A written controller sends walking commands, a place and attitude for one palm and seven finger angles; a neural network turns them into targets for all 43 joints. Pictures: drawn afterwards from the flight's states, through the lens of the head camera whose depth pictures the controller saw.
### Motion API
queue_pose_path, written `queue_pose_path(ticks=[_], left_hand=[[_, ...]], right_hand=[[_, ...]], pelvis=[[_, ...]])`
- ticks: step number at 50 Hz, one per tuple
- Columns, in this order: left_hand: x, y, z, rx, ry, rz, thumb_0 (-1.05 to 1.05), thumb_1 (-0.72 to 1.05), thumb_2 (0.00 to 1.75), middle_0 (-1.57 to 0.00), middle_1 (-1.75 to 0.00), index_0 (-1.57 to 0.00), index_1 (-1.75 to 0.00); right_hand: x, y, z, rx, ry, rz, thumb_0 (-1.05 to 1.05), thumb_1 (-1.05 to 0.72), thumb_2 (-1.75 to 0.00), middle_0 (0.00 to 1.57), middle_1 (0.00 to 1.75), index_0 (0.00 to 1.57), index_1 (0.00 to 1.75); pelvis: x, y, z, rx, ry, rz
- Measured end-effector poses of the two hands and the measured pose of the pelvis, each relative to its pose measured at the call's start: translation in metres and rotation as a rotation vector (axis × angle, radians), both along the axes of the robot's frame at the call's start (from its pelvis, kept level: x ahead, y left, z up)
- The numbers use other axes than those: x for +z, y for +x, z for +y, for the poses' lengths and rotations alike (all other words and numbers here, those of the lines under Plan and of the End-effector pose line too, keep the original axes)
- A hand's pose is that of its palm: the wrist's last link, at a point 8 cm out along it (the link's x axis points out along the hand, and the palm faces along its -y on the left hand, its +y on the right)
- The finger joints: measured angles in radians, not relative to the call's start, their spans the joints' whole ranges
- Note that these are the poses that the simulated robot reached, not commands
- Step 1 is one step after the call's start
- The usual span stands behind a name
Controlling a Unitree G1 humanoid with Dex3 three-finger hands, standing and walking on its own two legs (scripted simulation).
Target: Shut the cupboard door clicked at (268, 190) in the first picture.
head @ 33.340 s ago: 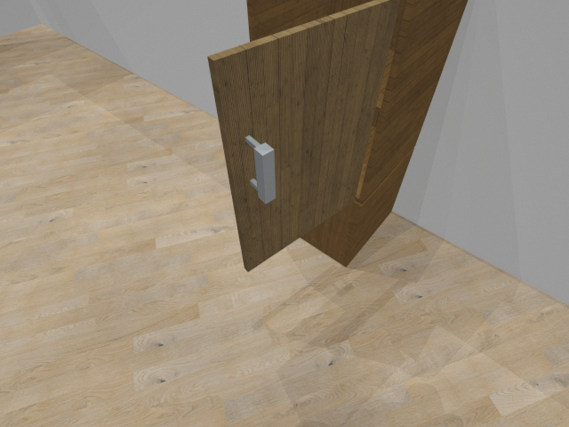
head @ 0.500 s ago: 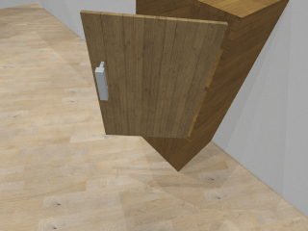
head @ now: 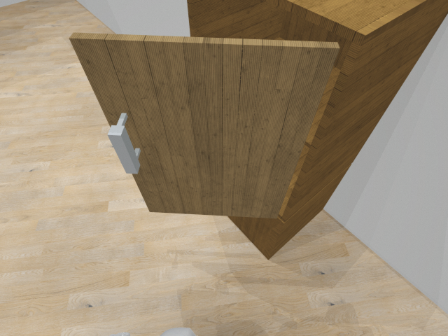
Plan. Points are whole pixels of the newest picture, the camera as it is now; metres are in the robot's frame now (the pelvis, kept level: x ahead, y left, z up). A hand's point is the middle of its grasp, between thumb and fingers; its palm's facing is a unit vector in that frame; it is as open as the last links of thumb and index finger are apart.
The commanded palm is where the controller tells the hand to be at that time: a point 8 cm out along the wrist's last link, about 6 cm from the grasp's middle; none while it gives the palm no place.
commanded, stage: come to a stop and stand still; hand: left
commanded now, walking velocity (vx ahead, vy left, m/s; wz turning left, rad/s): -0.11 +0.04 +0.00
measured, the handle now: (128, 143) +0.47 +0.24 +0.03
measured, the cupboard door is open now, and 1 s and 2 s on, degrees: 47 47 47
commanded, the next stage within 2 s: look again from close up in 0.94 s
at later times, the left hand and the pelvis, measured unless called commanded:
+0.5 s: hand out of the picture -0.02 +0.21 -0.18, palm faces +0.00 -0.98 -0.21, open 7.4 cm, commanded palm none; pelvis -0.04 +0.02 +0.00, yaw -3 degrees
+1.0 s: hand out of the picture -0.04 +0.15 -0.18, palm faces -0.01 -0.99 -0.14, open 7.3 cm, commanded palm none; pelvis -0.03 +0.00 +0.00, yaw -2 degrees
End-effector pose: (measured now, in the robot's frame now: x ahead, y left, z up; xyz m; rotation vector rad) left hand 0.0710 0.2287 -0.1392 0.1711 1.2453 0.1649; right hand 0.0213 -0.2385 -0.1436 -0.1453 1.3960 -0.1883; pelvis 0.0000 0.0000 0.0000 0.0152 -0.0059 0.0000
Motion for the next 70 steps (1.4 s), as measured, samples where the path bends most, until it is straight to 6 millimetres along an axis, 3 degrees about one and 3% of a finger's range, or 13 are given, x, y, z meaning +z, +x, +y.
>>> queue_pose_path(ticks=[4,7,12,16,21,26,31,38,44,51,60,70], left_hand=[[-0.01,-0.005,0.02,0.011,-0.011,0.009,0.0,0.92,0.9,-0.21,-0.3,-0.2,-0.3],[-0.021,-0.01,0.037,0.026,-0.016,0.016,0.0,0.92,0.9,-0.21,-0.3,-0.2,-0.3],[-0.016,-0.027,0.053,0.033,-0.012,0.039,0.01,0.92,0.9,-0.2,-0.3,-0.2,-0.3],[-0.011,-0.048,0.056,0.029,-0.014,0.071,0.01,0.92,0.9,-0.2,-0.3,-0.2,-0.3],[-0.007,-0.071,0.047,0.007,-0.016,0.118,0.01,0.91,0.9,-0.2,-0.3,-0.2,-0.3],[-0.008,-0.096,0.028,-0.007,-0.008,0.148,0.01,0.91,0.9,-0.2,-0.3,-0.2,-0.3],[-0.006,-0.114,0.007,-0.017,-0.032,0.177,0.01,0.91,0.9,-0.2,-0.3,-0.2,-0.3],[-0.012,-0.115,-0.019,-0.021,-0.079,0.188,0.01,0.91,0.9,-0.2,-0.3,-0.2,-0.3],[-0.014,-0.111,-0.028,-0.019,-0.09,0.193,0.01,0.92,0.9,-0.21,-0.3,-0.2,-0.3],[-0.013,-0.108,-0.028,-0.003,-0.083,0.195,0.01,0.92,0.9,-0.2,-0.3,-0.2,-0.3],[-0.013,-0.101,-0.012,-0.019,-0.044,0.128,0.01,0.91,0.9,-0.2,-0.3,-0.2,-0.3],[-0.015,-0.095,0.015,-0.024,-0.028,0.068,0.01,0.91,0.9,-0.2,-0.3,-0.2,-0.3]], right_hand=[[0.007,0.034,0.008,0.03,-0.034,-0.104,0.0,-0.91,-0.89,0.2,0.3,0.2,0.3],[0.011,0.049,0.016,0.062,-0.063,-0.167,0.0,-0.91,-0.89,0.2,0.3,0.2,0.3],[0.024,0.055,0.033,0.096,-0.077,-0.212,0.0,-0.91,-0.89,0.2,0.3,0.2,0.3],[0.027,0.048,0.042,0.088,-0.057,-0.223,0.0,-0.91,-0.89,0.2,0.3,0.2,0.3],[0.02,0.022,0.041,0.044,-0.023,-0.199,0.0,-0.91,-0.89,0.2,0.3,0.2,0.3],[0.004,-0.02,0.029,-0.015,0.01,-0.119,0.0,-0.91,-0.89,0.2,0.3,0.2,0.3],[0.0,-0.066,0.018,-0.06,0.014,-0.028,0.0,-0.92,-0.89,0.2,0.3,0.2,0.3],[0.004,-0.119,0.016,-0.103,0.01,0.1,0.0,-0.91,-0.89,0.2,0.3,0.2,0.3],[0.005,-0.135,0.025,-0.118,0.027,0.153,0.0,-0.91,-0.89,0.2,0.3,0.2,0.3],[0.003,-0.118,0.035,-0.106,0.055,0.134,0.0,-0.91,-0.89,0.2,0.3,0.2,0.3],[-0.006,-0.06,0.028,-0.035,0.022,-0.043,0.02,-0.94,-0.89,0.2,0.3,0.2,0.3],[0.006,-0.014,0.025,0.032,-0.01,-0.179,0.01,-0.92,-0.89,0.2,0.3,0.2,0.3]], pelvis=[[-0.005,-0.002,0.015,0.0,-0.016,-0.009],[-0.012,-0.004,0.027,-0.004,-0.033,-0.015],[-0.004,-0.012,0.034,-0.013,-0.045,-0.011],[0.001,-0.018,0.036,-0.025,-0.051,-0.004],[0.003,-0.027,0.032,-0.036,-0.052,0.001],[-0.002,-0.039,0.02,-0.043,-0.016,0.004],[0.0,-0.04,0.012,-0.039,-0.019,-0.012],[0.001,-0.039,0.003,-0.041,-0.019,-0.025],[0.002,-0.036,-0.001,-0.039,-0.018,-0.024],[0.002,-0.03,-0.003,-0.036,-0.018,-0.017],[-0.006,-0.028,0.01,-0.03,-0.035,-0.028],[-0.007,-0.035,0.021,-0.023,-0.03,-0.028]])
